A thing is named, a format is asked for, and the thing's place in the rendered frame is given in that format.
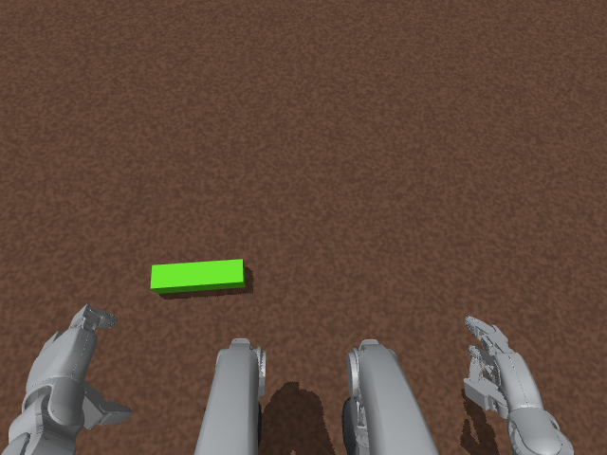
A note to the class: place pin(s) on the right robot hand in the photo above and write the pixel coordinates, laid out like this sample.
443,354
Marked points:
509,384

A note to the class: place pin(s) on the carton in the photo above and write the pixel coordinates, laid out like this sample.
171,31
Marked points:
172,278

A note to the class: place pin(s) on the left robot arm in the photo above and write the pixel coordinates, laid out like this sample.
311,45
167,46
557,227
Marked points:
52,417

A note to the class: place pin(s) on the left robot hand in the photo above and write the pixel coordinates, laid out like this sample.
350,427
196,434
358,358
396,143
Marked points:
68,355

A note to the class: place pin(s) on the right robot arm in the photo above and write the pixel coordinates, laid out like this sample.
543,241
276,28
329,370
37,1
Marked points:
533,431

